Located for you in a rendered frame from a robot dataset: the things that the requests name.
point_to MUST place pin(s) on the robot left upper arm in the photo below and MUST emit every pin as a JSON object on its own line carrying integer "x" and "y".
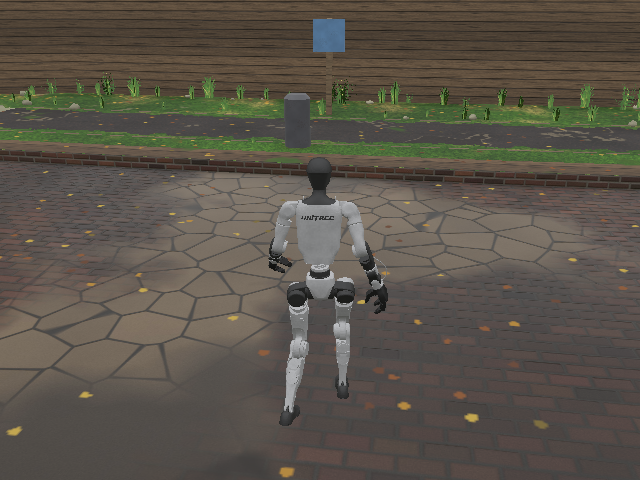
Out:
{"x": 287, "y": 211}

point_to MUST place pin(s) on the humanoid robot torso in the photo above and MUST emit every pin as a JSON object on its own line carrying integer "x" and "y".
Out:
{"x": 319, "y": 234}

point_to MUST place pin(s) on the robot left hand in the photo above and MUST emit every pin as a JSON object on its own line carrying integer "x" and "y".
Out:
{"x": 283, "y": 261}

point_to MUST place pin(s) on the left robot foot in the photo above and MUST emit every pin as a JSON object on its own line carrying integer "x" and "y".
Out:
{"x": 287, "y": 418}

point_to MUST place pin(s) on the robot left forearm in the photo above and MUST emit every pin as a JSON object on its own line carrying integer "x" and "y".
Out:
{"x": 274, "y": 257}

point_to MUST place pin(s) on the robot right forearm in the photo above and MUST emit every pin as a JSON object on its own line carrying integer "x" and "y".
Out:
{"x": 370, "y": 269}

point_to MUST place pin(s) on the robot right hand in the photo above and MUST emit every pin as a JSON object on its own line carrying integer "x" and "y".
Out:
{"x": 382, "y": 298}

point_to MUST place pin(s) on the robot right upper arm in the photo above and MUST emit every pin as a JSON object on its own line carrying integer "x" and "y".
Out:
{"x": 350, "y": 211}

